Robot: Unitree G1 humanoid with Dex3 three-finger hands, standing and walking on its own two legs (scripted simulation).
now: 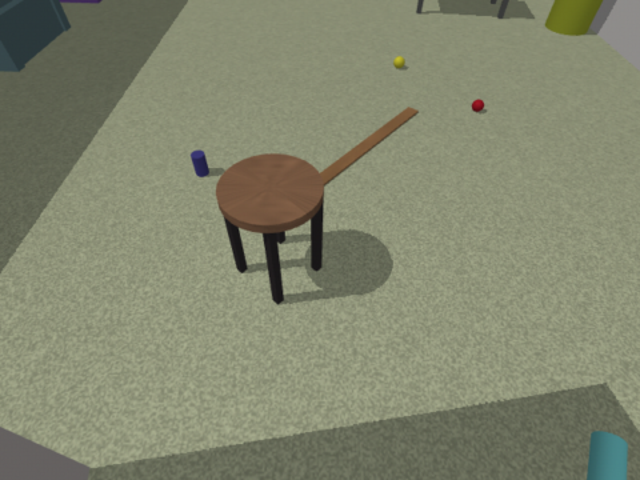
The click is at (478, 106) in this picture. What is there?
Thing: free ball
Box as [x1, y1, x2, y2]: [472, 99, 483, 111]
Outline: 478,99 472,103 472,108 476,111 480,110 483,107 483,102
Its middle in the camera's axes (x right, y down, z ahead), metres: +0.97 -0.84 +2.35
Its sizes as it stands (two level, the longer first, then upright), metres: 0.071 0.071 0.071
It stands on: the floor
